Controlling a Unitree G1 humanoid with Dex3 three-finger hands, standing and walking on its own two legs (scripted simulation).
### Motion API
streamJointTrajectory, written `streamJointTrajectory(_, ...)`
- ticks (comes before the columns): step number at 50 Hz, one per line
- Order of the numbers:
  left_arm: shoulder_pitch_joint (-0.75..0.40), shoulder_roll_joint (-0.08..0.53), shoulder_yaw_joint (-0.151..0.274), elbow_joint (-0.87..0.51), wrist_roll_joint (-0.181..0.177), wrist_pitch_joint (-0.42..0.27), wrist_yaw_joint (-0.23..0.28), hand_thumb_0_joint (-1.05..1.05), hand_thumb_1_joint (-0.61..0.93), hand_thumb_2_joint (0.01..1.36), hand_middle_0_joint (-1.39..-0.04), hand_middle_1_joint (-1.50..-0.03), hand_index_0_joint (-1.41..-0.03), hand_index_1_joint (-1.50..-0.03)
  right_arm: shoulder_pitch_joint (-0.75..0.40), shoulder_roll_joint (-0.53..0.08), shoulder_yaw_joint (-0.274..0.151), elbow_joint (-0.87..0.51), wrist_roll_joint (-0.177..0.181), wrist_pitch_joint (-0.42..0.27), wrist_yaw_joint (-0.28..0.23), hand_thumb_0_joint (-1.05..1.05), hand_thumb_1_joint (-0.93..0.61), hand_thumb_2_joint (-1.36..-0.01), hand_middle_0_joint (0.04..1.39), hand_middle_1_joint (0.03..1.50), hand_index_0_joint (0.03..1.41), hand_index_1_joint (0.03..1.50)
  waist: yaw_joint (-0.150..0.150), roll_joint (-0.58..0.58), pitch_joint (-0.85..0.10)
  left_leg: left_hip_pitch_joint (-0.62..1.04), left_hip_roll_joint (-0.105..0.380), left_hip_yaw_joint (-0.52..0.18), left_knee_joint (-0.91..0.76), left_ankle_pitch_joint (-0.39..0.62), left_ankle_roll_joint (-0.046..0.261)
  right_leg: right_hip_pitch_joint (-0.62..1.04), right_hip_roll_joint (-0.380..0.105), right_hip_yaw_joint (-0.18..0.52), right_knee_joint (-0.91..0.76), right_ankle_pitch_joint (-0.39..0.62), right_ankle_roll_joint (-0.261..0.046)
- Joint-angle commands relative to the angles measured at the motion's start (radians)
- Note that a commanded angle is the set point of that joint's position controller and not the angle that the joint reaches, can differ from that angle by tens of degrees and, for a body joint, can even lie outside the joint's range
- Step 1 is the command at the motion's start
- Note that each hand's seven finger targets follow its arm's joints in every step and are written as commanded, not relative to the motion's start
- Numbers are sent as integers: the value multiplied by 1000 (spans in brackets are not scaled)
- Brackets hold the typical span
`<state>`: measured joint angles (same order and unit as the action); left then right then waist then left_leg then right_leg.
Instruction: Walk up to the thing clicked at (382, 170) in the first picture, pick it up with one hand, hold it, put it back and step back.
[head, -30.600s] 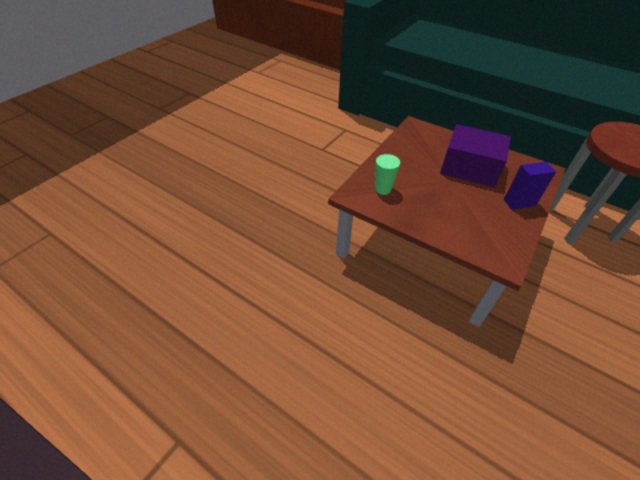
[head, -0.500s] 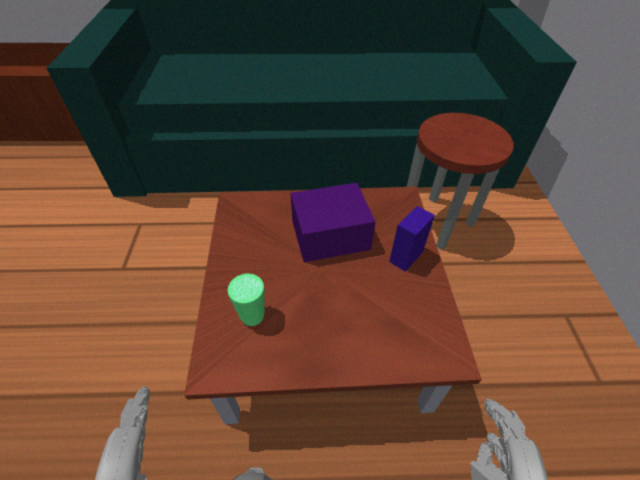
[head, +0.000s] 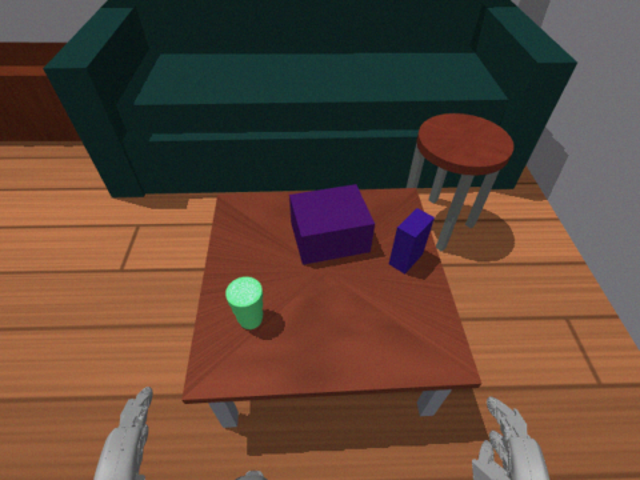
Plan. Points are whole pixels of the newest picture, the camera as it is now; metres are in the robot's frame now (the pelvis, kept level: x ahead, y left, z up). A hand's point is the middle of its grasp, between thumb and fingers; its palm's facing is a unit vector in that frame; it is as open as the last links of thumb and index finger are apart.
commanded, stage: stand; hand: left
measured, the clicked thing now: (247, 305) +0.57 +0.18 -0.34
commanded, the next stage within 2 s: none
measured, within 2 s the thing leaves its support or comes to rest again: neither
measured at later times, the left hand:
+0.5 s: hand out of the picture +0.08 +0.27 -0.11, palm faces -0.01 -0.93 -0.37, open 7.7 cm
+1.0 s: hand out of the picture +0.02 +0.28 -0.10, palm faces -0.01 -0.93 -0.36, open 7.4 cm
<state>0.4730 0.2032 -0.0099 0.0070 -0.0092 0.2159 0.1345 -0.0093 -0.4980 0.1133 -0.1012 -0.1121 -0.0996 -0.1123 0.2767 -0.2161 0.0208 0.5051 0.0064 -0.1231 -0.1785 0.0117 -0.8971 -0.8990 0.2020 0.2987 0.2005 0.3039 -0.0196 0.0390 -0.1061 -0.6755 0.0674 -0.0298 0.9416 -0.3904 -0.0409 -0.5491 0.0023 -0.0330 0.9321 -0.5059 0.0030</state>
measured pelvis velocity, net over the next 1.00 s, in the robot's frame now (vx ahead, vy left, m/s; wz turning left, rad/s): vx -0.02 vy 0.03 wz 0.01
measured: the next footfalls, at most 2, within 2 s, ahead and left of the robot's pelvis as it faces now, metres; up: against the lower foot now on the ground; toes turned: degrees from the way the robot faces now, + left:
none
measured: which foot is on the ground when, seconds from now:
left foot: down 0.00-1.00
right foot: down 0.00-1.00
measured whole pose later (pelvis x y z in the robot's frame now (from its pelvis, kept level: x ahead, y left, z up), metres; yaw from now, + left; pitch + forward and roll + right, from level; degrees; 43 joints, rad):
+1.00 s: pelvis -0.02 +0.03 +0.06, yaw +1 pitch -4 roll -1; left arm 0.20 0.34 0.01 1.13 0.03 -0.01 0.01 0.01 0.91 0.90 -0.21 -0.30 -0.20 -0.30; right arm 0.14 -0.33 -0.02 1.11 -0.02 0.00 0.01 0.00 -0.90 -0.90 0.20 0.30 0.20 0.30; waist 0.00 0.02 0.05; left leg -0.22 0.02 0.01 0.41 -0.13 0.00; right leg -0.10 -0.04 -0.02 0.39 -0.23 0.04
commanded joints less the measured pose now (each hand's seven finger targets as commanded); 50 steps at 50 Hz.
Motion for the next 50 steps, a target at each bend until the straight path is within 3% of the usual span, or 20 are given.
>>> streamJointTrajectory(1,-40,104,56,-204,6,-48,7,0,-33,595,-200,-300,-200,-301,-64,-114,-53,-156,-7,-48,-16,0,-900,-900,200,300,200,300,-3,-14,-94,189,-42,50,-114,175,46,-36,19,-14,-181,264,5)
streamJointTrajectory(2,-16,88,50,-162,6,-44,5,0,47,675,-200,-300,-200,-301,-62,-104,-48,-145,-7,-45,-15,0,-900,-900,200,300,200,300,-5,-15,-88,181,-44,51,-114,157,46,-42,18,-10,-189,251,6)
streamJointTrajectory(3,-164,257,102,189,115,-141,-39,0,127,755,-200,-300,-200,-301,-108,-250,-91,74,-110,19,45,0,-900,-900,200,300,200,300,37,-104,36,210,-14,-4,-144,235,76,105,-68,69,-232,253,-63)
streamJointTrajectory(4,-136,278,113,267,119,-181,-62,0,207,835,-200,-300,-200,-301,-105,-236,-98,102,-121,47,86,0,-900,-900,200,300,200,300,29,-155,2,224,-31,33,-109,169,97,112,-107,143,-268,243,-87)
streamJointTrajectory(6,-175,271,101,318,106,-222,-85,0,367,900,-200,-300,-200,-301,-114,-222,-92,112,-104,64,119,0,-900,-900,200,300,200,300,13,-129,31,246,-38,18,-156,132,107,73,-113,174,-294,204,-101)
streamJointTrajectory(9,-215,284,89,416,71,-249,-105,0,607,900,-200,-300,-200,-301,-103,-238,-95,151,-61,63,163,0,-900,-900,200,300,200,300,23,-84,31,295,-31,-3,-203,128,108,104,-110,157,-308,195,-80)
streamJointTrajectory(13,-241,285,88,549,55,-256,-104,0,900,900,-200,-300,-200,-301,-121,-249,-105,213,-56,69,173,0,-900,-900,200,300,200,300,29,-28,18,347,-7,-33,-262,224,109,168,-87,103,-292,297,-54)
streamJointTrajectory(21,-253,302,82,748,45,-256,-95,0,900,900,-200,-300,-200,-301,-124,-277,-102,329,-47,84,167,0,-900,-900,200,300,200,300,32,-21,52,406,21,-68,-364,297,105,268,-89,90,-375,350,-45)
streamJointTrajectory(24,-257,307,77,809,40,-252,-95,0,900,900,-200,-300,-200,-301,-128,-285,-98,371,-44,90,164,0,-900,-900,200,300,200,300,31,-11,61,428,28,-72,-406,280,101,298,-94,89,-423,336,-41)
streamJointTrajectory(30,-265,308,62,914,35,-245,-98,0,900,900,-200,-300,-200,-301,-151,-306,-84,442,-37,93,162,0,-900,-900,200,300,200,300,35,4,104,461,49,-99,-531,232,88,356,-94,82,-514,307,-22)
streamJointTrajectory(38,-295,327,54,1011,36,-243,-107,0,900,900,-200,-300,-200,-301,-173,-310,-78,508,-29,103,167,0,-900,-900,200,300,200,300,23,-19,177,464,42,-98,-630,61,70,350,-102,84,-610,219,-13)
streamJointTrajectory(42,-303,328,54,1039,36,-244,-110,0,900,900,-200,-300,-200,-301,-185,-312,-79,524,-29,106,169,0,-900,-900,200,300,200,300,23,-5,171,452,43,-102,-657,27,66,370,-103,84,-626,218,-9)
streamJointTrajectory(48,-306,332,54,1068,39,-247,-112,0,900,900,-200,-300,-200,-301,-196,-312,-80,542,-25,107,172,0,-900,-900,200,300,200,300,21,-36,164,487,41,-92,-646,54,65,349,-115,94,-655,187,-8)
streamJointTrajectory(50,-308,333,54,1076,38,-245,-113,0,900,900,-200,-300,-200,-301,-184,-316,-78,549,-26,111,173,0,-900,-900,200,300,200,300,18,-17,180,458,42,-98,-661,-2,65,351,-111,93,-657,158,-6)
